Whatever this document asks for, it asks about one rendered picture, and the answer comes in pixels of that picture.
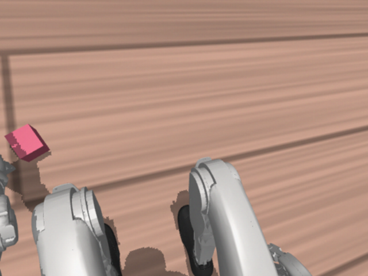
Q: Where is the left robot foot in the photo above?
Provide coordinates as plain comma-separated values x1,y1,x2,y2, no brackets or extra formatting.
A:
104,223,122,276

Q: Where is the small box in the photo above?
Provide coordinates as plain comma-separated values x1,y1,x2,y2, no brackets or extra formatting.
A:
4,124,50,162

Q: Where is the right robot foot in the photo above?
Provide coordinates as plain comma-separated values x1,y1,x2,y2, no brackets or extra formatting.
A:
178,205,213,276

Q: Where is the left robot arm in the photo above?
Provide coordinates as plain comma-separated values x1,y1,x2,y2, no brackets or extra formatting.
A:
0,154,18,276

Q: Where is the left robot hand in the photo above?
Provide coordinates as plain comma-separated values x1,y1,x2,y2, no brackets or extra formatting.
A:
4,161,16,174

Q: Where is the right robot hand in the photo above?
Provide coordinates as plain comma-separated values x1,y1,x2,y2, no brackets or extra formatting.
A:
268,243,312,276

